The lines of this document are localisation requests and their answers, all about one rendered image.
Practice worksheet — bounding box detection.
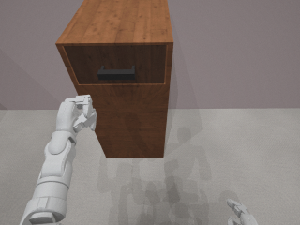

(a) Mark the drawer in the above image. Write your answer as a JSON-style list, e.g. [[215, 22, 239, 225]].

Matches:
[[64, 45, 167, 84]]

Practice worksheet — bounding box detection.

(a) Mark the handle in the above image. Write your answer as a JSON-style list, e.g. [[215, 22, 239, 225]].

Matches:
[[97, 65, 136, 81]]

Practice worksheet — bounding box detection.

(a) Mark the left robot hand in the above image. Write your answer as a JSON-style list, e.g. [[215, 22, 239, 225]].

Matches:
[[55, 95, 98, 138]]

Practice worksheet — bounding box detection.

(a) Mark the left robot forearm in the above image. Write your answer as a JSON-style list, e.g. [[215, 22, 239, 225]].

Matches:
[[19, 130, 77, 225]]

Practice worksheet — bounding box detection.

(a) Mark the right robot hand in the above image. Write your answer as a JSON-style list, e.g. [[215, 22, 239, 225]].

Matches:
[[226, 199, 259, 225]]

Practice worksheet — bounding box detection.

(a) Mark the cabinet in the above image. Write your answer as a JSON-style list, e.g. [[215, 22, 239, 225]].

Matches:
[[55, 0, 173, 158]]

